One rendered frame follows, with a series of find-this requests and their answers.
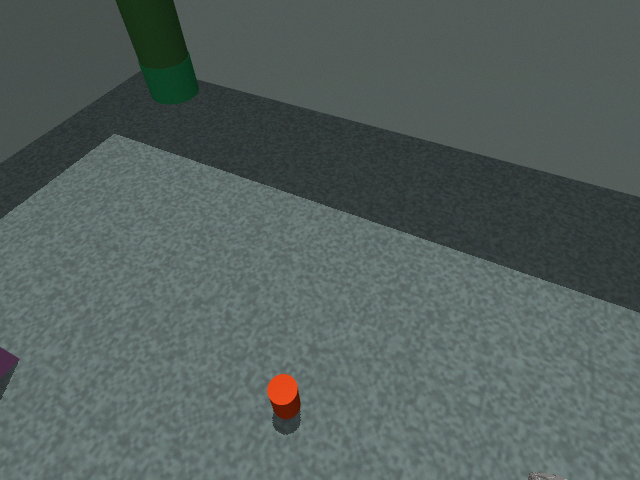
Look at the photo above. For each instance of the can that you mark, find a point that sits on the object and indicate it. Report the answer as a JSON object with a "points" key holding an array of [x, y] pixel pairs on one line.
{"points": [[284, 396]]}

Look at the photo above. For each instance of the potted plant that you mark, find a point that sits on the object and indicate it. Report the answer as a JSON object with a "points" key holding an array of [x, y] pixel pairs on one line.
{"points": [[155, 32]]}

